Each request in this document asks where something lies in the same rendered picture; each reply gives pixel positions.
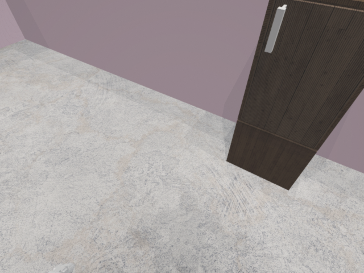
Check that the handle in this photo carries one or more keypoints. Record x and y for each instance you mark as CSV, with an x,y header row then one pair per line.
x,y
275,28

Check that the cupboard door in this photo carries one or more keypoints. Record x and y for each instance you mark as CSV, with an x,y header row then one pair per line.
x,y
316,65

